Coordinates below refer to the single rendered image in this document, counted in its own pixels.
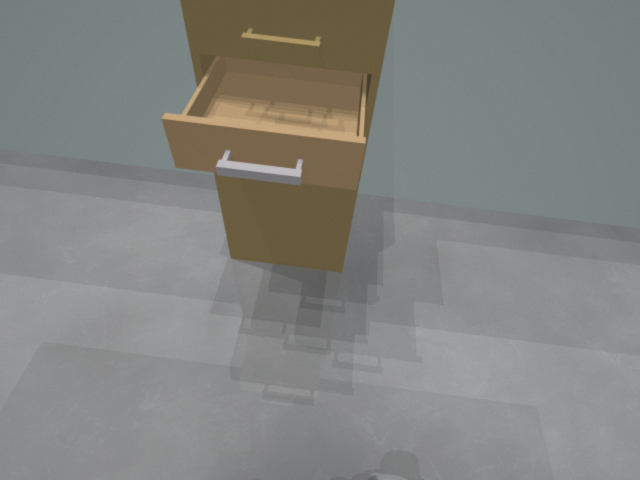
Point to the handle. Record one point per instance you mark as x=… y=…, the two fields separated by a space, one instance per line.
x=228 y=168
x=280 y=44

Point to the drawer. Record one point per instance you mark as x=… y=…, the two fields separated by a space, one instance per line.
x=274 y=114

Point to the cabinet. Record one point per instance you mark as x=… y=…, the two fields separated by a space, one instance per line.
x=302 y=225

